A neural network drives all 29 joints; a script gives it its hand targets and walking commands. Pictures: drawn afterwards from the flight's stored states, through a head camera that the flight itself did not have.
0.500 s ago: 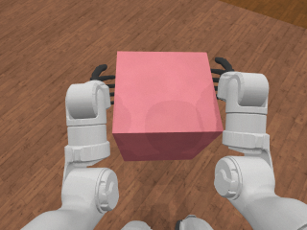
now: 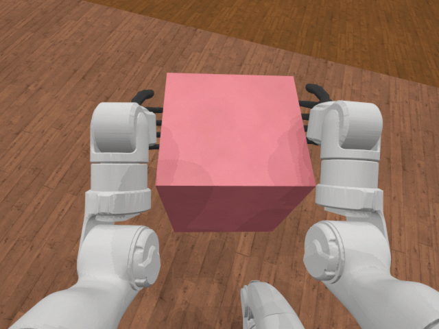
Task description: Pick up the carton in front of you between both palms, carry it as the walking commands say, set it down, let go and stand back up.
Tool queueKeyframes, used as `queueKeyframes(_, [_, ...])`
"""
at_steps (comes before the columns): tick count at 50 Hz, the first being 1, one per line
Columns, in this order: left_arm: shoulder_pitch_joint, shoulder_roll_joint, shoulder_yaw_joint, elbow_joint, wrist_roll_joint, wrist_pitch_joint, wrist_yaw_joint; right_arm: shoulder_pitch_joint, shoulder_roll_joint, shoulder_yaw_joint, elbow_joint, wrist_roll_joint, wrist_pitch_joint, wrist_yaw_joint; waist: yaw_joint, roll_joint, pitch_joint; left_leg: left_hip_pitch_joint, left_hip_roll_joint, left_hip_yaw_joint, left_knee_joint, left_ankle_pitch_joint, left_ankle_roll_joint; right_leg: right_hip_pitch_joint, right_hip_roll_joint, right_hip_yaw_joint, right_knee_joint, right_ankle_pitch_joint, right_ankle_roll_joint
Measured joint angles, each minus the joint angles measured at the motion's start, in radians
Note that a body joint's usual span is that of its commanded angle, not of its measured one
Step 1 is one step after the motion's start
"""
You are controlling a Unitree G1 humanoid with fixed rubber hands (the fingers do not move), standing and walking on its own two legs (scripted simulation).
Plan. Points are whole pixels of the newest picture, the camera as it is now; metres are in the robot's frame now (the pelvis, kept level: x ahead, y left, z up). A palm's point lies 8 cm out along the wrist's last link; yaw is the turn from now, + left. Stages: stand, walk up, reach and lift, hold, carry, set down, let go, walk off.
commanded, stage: carry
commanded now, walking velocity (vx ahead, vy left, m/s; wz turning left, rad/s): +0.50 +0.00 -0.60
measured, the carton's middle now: (226, 163) +0.39 -0.02 +0.08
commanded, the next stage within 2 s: none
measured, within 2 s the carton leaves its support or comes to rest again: neither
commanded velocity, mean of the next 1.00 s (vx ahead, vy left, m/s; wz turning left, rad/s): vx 0.50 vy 0.00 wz -0.05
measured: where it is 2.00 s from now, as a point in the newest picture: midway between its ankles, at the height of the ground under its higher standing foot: (207, 129)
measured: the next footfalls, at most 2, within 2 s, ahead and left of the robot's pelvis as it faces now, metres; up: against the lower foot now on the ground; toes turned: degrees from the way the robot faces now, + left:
right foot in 0.22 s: +0.31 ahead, -0.02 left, +0.04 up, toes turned -15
left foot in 0.54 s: +0.58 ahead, +0.15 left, +0.07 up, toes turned -19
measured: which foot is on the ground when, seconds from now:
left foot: down 0.00-0.22, up 0.24-0.52, down 0.54-0.88, up 0.90-1.00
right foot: up 0.00-0.20, down 0.22-0.56, up 0.58-0.86, down 0.88-1.00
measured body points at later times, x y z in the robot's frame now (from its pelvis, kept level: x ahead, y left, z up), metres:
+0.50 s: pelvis +0.32 +0.04 +0.02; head +0.38 +0.05 +0.47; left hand +0.74 +0.12 +0.17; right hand +0.70 -0.17 +0.17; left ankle +0.48 +0.17 -0.65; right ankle +0.26 -0.01 -0.70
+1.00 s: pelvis +0.59 +0.00 +0.07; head +0.61 -0.02 +0.52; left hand +1.00 +0.00 +0.24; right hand +0.93 -0.28 +0.24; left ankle +0.57 +0.13 -0.57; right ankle +0.59 -0.08 -0.65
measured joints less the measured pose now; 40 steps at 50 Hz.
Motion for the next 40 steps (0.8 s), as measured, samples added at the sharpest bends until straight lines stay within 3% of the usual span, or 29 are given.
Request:
queueKeyframes(6, [0.018, -0.026, 0.019, 0.006, 0.027, 0.0, 0.003, 0.004, 0.002, -0.018, 0.039, -0.005, -0.015, 0.01, 0.0, 0.002, -0.023, 0.156, -0.015, 0.054, -0.053, -0.104, -0.007, -0.077, 0.022, -0.078, -0.061, 0.03, -0.049])
queueKeyframes(9, [0.037, -0.023, 0.009, 0.017, 0.029, -0.004, 0.003, 0.023, 0.005, -0.004, 0.056, -0.003, -0.025, 0.009, 0.042, -0.014, -0.015, 0.211, -0.02, 0.11, 0.015, -0.102, -0.039, 0.033, 0.059, -0.159, -0.323, 0.084, -0.072])
queueKeyframes(10, [0.047, -0.022, 0.002, 0.016, 0.023, -0.004, 0.004, 0.033, 0.007, 0.0, 0.054, -0.005, -0.026, 0.012, 0.065, -0.022, -0.006, 0.205, -0.013, 0.126, 0.109, -0.084, -0.056, 0.102, 0.08, -0.192, -0.415, 0.1, -0.08])
queueKeyframes(11, [0.049, -0.024, -0.011, 0.017, 0.016, -0.003, 0.01, 0.042, 0.003, -0.003, 0.046, -0.009, -0.024, 0.022, 0.087, -0.034, 0.003, 0.153, 0.001, 0.126, 0.289, 0.008, -0.077, 0.186, 0.093, -0.211, -0.517, 0.114, -0.118])
queueKeyframes(12, [0.038, -0.028, -0.027, 0.013, 0.006, 0.0, 0.028, 0.038, -0.01, -0.009, 0.037, -0.017, -0.021, 0.044, 0.112, -0.036, 0.012, 0.062, 0.015, 0.086, 0.522, 0.076, -0.099, 0.236, 0.109, -0.201, -0.559, 0.019, -0.18])
queueKeyframes(13, [0.023, -0.03, -0.043, 0.005, -0.01, -0.002, 0.051, 0.028, -0.022, -0.02, 0.029, -0.024, -0.026, 0.067, 0.145, -0.03, 0.026, -0.045, 0.018, 0.021, 0.764, 0.054, -0.11, 0.244, 0.125, -0.19, -0.546, -0.037, -0.205])
queueKeyframes(15, [0.007, -0.023, -0.062, 0.0, -0.046, -0.007, 0.087, 0.013, -0.023, -0.052, 0.028, -0.044, -0.043, 0.095, 0.206, -0.024, 0.056, -0.23, -0.009, -0.115, 1.112, 0.02, -0.091, 0.274, 0.15, -0.159, -0.536, -0.053, -0.193])
queueKeyframes(17, [0.006, -0.015, -0.058, 0.013, -0.077, -0.004, 0.108, 0.02, -0.001, -0.073, 0.026, -0.073, -0.045, 0.108, 0.24, -0.028, 0.072, -0.37, -0.017, -0.217, 1.209, -0.013, -0.064, 0.33, 0.164, -0.116, -0.572, -0.053, -0.172])
queueKeyframes(20, [-0.011, -0.006, -0.045, 0.044, -0.117, -0.007, 0.129, 0.033, 0.017, -0.084, 0.004, -0.107, -0.032, 0.12, 0.242, -0.041, 0.084, -0.532, 0.01, -0.276, 1.071, -0.091, -0.04, 0.405, 0.147, -0.058, -0.626, -0.075, -0.153])
queueKeyframes(24, [-0.054, -0.022, -0.007, 0.054, -0.099, -0.023, 0.131, 0.012, 0.002, -0.06, -0.037, -0.106, -0.027, 0.11, 0.21, -0.029, 0.08, -0.604, 0.042, -0.248, 0.674, -0.033, -0.04, 0.475, 0.101, 0.019, -0.671, -0.115, -0.106])
queueKeyframes(27, [-0.068, -0.026, 0.032, 0.059, -0.049, -0.017, 0.104, -0.019, 0.002, -0.034, -0.009, -0.105, -0.035, 0.092, 0.167, -0.037, 0.038, -0.504, 0.016, -0.196, 0.326, 0.105, -0.046, 0.5, 0.053, 0.084, -0.636, -0.176, -0.065])
queueKeyframes(29, [-0.066, -0.002, 0.052, 0.062, -0.032, -0.015, 0.048, -0.039, 0.027, -0.001, 0.029, -0.11, -0.057, 0.073, 0.122, -0.072, 0.03, -0.448, -0.006, -0.13, 0.303, 0.159, -0.058, 0.461, 0.008, 0.119, -0.466, -0.198, -0.04])
queueKeyframes(32, [-0.021, 0.004, 0.077, 0.084, -0.003, -0.021, -0.003, -0.002, 0.059, 0.025, 0.054, -0.108, -0.062, 0.035, 0.042, -0.04, 0.007, -0.372, 0.004, -0.099, 0.281, 0.081, -0.044, 0.345, 0.036, 0.115, -0.156, -0.205, -0.017])
queueKeyframes(34, [0.005, -0.008, 0.081, 0.076, 0.019, -0.016, -0.021, 0.039, 0.069, 0.03, 0.021, -0.069, -0.045, -0.009, -0.007, -0.017, -0.001, -0.308, 0.009, -0.103, 0.206, 0.086, -0.047, 0.271, 0.044, 0.084, -0.079, -0.173, -0.014])
queueKeyframes(37, [0.016, -0.022, 0.097, 0.041, 0.039, -0.022, -0.038, 0.049, 0.074, 0.024, -0.022, 0.001, -0.039, -0.083, -0.072, 0.011, 0.006, -0.227, 0.018, -0.108, 0.115, 0.084, -0.026, 0.183, 0.035, 0.043, -0.15, -0.15, -0.012])
queueKeyframes(40, [0.009, -0.035, 0.113, 0.014, 0.061, -0.039, -0.044, 0.021, 0.068, 0.008, -0.018, 0.038, -0.056, -0.113, -0.116, 0.023, 0.01, -0.16, 0.016, -0.124, 0.055, 0.072, -0.024, 0.168, 0.026, 0.024, -0.4, -0.11, -0.003])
